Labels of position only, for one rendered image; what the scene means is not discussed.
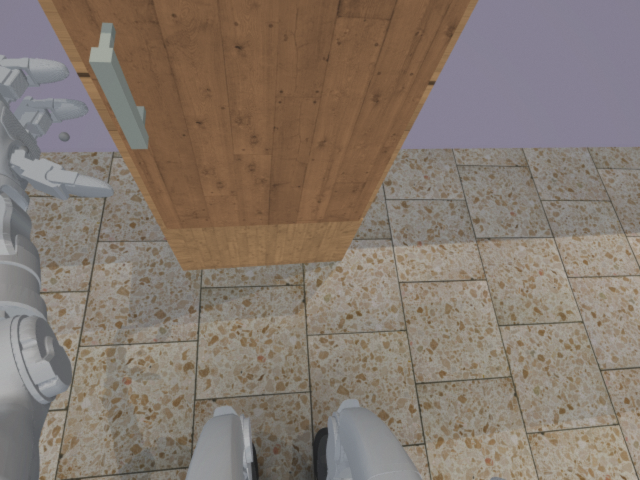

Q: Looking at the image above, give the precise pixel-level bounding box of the handle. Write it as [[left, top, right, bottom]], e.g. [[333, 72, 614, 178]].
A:
[[89, 23, 149, 149]]

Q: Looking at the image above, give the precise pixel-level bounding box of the left robot hand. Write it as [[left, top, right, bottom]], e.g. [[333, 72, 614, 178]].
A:
[[0, 55, 114, 200]]

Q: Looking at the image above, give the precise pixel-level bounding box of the robot right thigh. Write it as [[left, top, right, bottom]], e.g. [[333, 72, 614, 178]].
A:
[[327, 407, 422, 480]]

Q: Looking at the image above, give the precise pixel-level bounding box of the robot left thigh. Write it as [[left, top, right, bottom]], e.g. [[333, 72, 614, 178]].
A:
[[185, 413, 253, 480]]

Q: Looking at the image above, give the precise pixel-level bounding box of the cupboard door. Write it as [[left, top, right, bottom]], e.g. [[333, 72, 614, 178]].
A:
[[52, 0, 471, 229]]

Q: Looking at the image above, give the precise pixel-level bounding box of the left robot upper arm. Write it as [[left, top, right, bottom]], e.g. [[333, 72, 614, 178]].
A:
[[0, 315, 72, 480]]

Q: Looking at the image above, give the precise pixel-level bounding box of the robot left forearm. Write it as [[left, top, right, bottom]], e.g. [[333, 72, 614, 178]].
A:
[[0, 174, 48, 323]]

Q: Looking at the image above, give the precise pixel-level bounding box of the robot thigh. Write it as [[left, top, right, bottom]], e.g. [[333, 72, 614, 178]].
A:
[[327, 407, 422, 480], [185, 413, 253, 480]]

